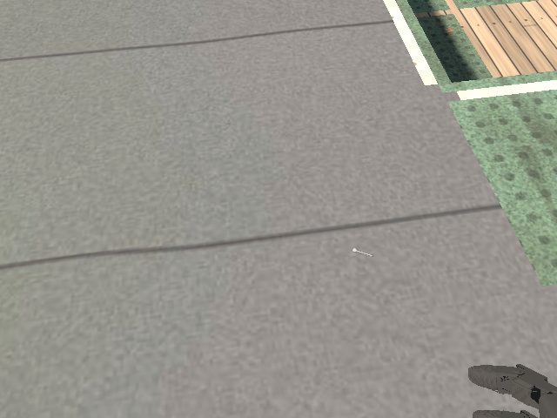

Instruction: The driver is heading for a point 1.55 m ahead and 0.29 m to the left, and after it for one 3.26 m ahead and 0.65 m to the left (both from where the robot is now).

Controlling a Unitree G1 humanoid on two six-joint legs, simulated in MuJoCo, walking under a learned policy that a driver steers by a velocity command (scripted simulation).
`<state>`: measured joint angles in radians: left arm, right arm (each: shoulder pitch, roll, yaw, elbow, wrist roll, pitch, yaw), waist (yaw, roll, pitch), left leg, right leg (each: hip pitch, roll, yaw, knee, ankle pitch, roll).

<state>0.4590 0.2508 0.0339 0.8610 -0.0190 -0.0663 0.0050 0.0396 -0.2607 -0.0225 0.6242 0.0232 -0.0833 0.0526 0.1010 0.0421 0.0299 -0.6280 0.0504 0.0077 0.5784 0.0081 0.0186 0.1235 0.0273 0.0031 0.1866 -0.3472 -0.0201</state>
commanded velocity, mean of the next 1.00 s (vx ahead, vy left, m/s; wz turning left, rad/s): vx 0.49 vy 0.00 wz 0.00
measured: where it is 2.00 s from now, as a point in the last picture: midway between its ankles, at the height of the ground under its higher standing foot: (322, 190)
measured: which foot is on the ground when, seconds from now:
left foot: up 0.00-0.06, down 0.08-0.62, up 0.64-1.00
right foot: down 0.00-0.08, up 0.10-0.60, down 0.62-1.00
